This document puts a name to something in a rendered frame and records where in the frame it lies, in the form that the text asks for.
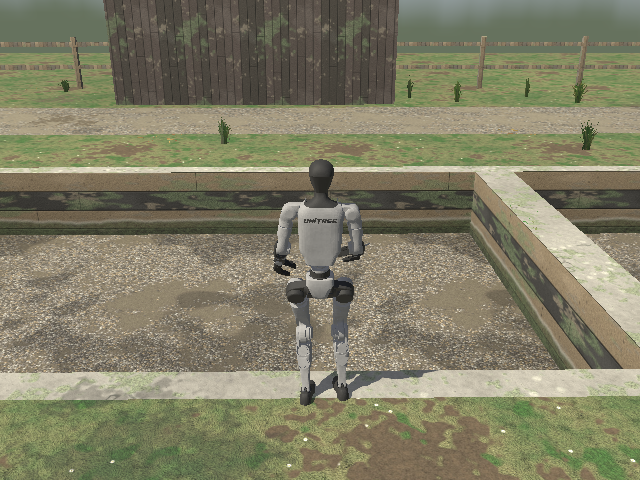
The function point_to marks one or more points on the right robot foot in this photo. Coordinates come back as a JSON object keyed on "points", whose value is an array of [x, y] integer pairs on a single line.
{"points": [[342, 393]]}

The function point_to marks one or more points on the left robot forearm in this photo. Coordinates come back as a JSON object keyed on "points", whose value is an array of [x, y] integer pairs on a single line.
{"points": [[278, 259]]}

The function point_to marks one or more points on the right robot hand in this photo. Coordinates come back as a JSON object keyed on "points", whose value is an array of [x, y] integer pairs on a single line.
{"points": [[345, 252]]}

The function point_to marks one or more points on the right robot upper arm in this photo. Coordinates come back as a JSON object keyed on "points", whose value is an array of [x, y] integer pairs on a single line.
{"points": [[352, 215]]}

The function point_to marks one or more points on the right robot shin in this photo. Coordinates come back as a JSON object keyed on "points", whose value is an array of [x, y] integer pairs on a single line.
{"points": [[341, 354]]}

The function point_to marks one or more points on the left robot upper arm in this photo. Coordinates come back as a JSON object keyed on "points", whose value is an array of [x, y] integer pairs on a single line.
{"points": [[288, 213]]}

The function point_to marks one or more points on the left robot hand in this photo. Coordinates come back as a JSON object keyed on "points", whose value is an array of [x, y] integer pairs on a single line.
{"points": [[279, 270]]}

